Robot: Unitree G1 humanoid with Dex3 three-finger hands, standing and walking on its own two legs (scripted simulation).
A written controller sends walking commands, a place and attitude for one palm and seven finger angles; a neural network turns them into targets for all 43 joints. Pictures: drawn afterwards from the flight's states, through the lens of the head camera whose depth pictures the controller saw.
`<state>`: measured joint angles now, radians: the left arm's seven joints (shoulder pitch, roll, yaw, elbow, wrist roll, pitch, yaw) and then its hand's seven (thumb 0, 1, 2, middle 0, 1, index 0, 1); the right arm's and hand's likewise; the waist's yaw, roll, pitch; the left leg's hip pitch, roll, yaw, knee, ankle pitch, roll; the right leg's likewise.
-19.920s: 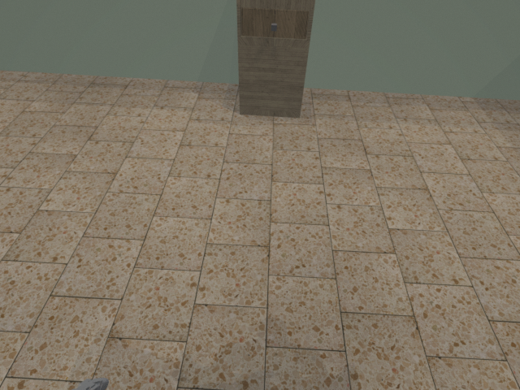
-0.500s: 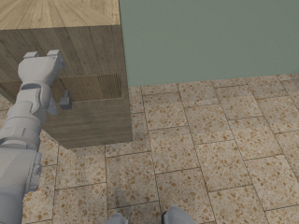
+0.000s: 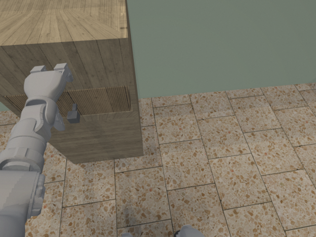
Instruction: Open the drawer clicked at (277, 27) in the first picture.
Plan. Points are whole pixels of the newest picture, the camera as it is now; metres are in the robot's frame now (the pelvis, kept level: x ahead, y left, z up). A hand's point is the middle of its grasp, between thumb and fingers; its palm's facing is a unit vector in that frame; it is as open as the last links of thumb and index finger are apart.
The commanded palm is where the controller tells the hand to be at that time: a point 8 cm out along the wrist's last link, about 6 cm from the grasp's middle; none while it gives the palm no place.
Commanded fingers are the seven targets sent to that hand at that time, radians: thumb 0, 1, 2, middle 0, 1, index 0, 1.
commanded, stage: draw the hand back to the body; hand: left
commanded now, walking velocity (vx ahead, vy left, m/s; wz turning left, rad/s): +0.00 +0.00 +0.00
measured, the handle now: (74, 112) +0.53 +0.27 -0.12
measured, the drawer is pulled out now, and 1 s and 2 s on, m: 0.00 0.00 0.00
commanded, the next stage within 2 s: step back with the hand held close in 1.44 s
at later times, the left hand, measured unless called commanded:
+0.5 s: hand (33, 142) +0.33 +0.25 +0.09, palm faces +0.08 -0.41 -0.91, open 13.8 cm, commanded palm +0.29 +0.27 +0.15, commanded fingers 0.00 -0.36 0.36 -0.29 -1.11 -0.29 -1.11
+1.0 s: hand out of the picture +0.21 +0.22 +0.18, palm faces +0.42 -0.84 -0.34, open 10.8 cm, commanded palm +0.15 +0.26 +0.20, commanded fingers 0.00 0.51 0.74 -0.23 -0.55 -0.23 -0.55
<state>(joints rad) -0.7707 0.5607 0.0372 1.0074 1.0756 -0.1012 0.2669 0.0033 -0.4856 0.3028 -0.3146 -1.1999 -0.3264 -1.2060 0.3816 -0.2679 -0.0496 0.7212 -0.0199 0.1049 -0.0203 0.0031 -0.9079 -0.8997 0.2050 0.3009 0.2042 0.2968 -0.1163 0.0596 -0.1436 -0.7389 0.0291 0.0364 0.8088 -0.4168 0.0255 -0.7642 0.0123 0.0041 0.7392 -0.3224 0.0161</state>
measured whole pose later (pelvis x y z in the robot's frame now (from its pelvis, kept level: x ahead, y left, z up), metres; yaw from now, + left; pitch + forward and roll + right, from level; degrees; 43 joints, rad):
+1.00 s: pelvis +0.01 -0.03 +0.04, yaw +3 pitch -4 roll -1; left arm 0.37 0.30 0.24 -0.29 -0.06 -0.12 0.10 0.00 0.18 0.59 -0.26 -0.76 -0.26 -0.76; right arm 0.21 -0.24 0.03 0.65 -0.01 -0.11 -0.08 0.01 -0.91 -0.90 0.20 0.30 0.20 0.30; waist 0.05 0.08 0.03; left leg -0.06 0.03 0.00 0.38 -0.26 -0.02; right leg -0.08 0.02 -0.04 0.36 -0.21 -0.02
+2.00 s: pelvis -0.04 +0.00 +0.03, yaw +3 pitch +1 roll +0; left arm 0.68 0.44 0.40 -0.67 -0.04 -0.19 0.14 0.02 0.89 0.90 -0.21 -0.30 -0.21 -0.30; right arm 0.21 -0.19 0.01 0.53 -0.02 -0.08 -0.08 0.01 -0.91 -0.90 0.20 0.30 0.20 0.30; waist 0.00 -0.05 0.05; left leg -0.32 -0.02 0.01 0.56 -0.26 0.03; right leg -0.35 -0.03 -0.01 0.56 -0.21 0.02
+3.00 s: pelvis -0.26 -0.07 +0.03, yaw +0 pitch +5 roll +1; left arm 0.66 0.43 0.36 -0.61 -0.05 -0.17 0.14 0.02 0.89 0.90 -0.21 -0.30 -0.21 -0.30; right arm 0.16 -0.24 -0.01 0.57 0.02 -0.04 -0.07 0.01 -0.91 -0.90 0.20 0.30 0.20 0.30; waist -0.02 -0.05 -0.01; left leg -0.33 -0.05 0.07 0.48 -0.24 0.05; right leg -0.28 0.06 -0.03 0.53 -0.34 -0.02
